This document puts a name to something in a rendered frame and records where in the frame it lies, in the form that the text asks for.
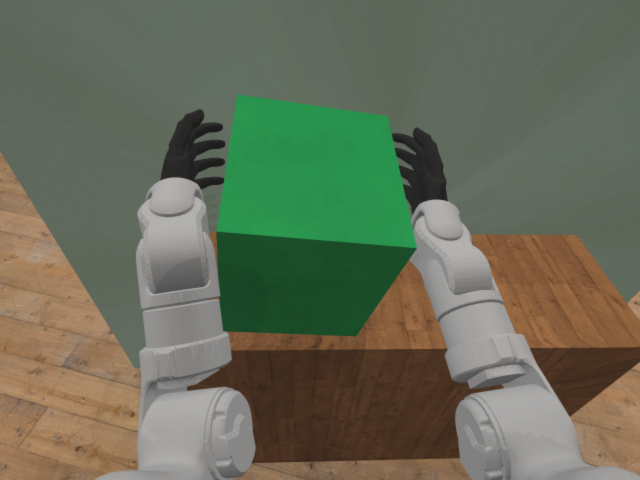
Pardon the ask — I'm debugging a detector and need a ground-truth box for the pedestal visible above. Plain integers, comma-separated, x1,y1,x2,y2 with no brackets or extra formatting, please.
187,232,640,463

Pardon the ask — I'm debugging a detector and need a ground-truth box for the right robot forearm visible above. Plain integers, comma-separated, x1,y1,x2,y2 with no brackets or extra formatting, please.
409,200,581,456

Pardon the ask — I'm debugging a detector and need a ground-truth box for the left robot upper arm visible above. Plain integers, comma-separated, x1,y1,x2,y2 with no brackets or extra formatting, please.
95,387,256,480

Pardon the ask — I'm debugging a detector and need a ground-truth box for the right robot hand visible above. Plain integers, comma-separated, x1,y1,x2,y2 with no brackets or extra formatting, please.
392,128,448,215

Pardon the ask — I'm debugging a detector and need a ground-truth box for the carton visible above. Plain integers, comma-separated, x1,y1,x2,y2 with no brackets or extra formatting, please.
216,94,417,336

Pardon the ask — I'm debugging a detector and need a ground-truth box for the left robot hand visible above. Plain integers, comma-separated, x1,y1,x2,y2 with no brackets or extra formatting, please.
160,109,225,189

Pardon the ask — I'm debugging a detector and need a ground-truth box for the right robot upper arm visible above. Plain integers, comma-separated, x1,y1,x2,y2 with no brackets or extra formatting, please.
455,384,640,480

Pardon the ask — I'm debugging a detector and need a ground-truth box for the left robot forearm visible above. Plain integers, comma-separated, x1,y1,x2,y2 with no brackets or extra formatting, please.
136,177,232,466

